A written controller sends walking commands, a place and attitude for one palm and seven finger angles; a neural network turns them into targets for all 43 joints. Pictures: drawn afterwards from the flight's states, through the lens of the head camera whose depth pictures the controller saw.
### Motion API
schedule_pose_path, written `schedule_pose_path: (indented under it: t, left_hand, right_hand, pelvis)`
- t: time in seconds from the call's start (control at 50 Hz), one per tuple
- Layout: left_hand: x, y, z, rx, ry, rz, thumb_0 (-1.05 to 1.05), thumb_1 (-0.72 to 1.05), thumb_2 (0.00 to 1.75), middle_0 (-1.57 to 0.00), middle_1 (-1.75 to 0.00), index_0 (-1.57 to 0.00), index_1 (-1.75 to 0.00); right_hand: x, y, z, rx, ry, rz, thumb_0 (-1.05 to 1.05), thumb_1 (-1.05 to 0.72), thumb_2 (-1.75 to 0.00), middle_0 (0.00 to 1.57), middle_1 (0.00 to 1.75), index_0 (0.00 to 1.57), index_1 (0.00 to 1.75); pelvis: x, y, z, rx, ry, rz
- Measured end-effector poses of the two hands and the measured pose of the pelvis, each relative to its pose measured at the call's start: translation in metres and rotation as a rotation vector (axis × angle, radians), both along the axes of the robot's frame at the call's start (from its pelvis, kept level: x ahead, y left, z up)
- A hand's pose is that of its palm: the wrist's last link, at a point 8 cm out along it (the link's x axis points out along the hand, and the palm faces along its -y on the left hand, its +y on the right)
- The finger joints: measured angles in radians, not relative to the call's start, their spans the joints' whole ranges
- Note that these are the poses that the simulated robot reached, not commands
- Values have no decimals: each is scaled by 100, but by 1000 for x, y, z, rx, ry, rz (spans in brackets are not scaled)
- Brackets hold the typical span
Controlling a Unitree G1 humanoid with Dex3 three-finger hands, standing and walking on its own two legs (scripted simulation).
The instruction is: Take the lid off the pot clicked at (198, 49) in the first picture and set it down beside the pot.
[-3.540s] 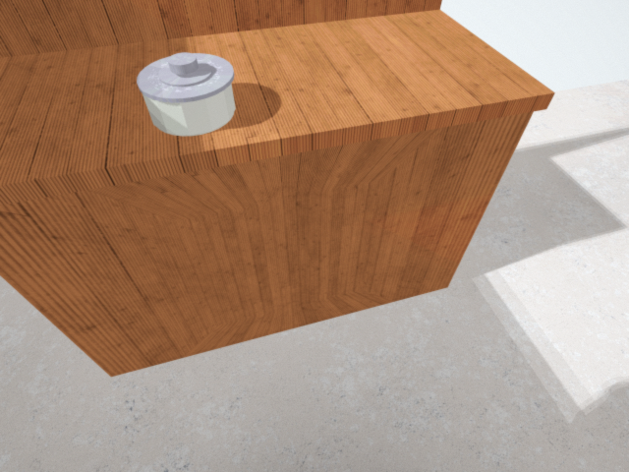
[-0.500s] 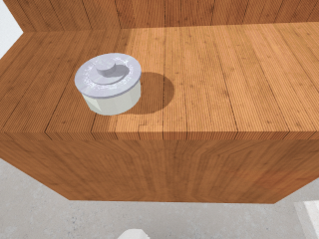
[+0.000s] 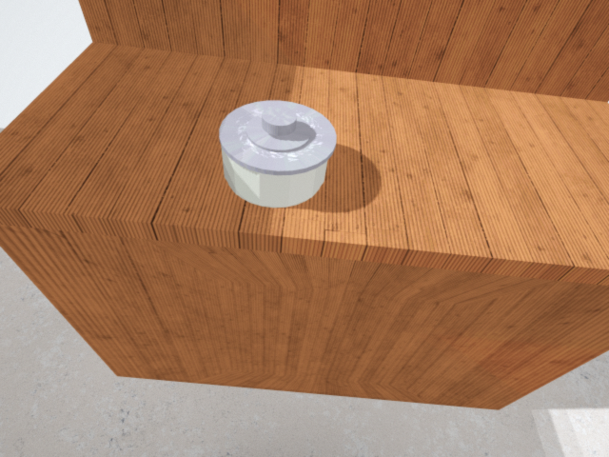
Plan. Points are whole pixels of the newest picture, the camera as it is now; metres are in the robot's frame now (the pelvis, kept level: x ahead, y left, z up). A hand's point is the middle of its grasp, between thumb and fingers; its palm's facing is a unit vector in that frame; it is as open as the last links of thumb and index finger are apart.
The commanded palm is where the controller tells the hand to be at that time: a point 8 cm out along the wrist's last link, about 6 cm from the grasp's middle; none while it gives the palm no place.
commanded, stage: come to a stop and stand still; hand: left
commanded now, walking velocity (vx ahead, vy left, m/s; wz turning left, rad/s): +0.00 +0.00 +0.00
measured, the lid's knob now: (279, 120) +0.53 +0.10 +0.16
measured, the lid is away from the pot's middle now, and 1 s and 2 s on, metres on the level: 0.00 0.00 0.00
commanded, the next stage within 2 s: look again from close up in 0.32 s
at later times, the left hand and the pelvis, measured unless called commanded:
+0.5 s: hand out of the picture +0.01 +0.19 -0.18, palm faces -0.02 -0.98 -0.20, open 7.3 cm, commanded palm none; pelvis -0.01 +0.02 +0.00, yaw -1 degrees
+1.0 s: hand out of the picture +0.00 +0.20 -0.18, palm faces +0.00 -0.98 -0.19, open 7.4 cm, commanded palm none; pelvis -0.01 +0.03 +0.00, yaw -1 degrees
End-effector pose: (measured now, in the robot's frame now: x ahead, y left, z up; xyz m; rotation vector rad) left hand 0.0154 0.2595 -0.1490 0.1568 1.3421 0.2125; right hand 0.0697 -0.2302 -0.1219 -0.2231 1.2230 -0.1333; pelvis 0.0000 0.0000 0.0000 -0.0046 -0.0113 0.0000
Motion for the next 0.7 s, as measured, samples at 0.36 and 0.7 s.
schedule_pose_path:
  t: [0.36,0.7]
  left_hand:
    - [3,-17,9,-36,-5,-71,0,92,90,-20,-30,-20,-30]
    - [-23,-7,5,-22,-1,-66,0,91,90,-20,-30,-20,-30]
  right_hand:
    - [-80,27,-19,62,151,-125,1,-92,-90,20,30,20,30]
    - [-80,35,-29,68,94,-87,2,-93,-90,20,30,20,30]
  pelvis:
    - [-7,18,5,9,-6,-22]
    - [-15,29,-6,-7,-3,-10]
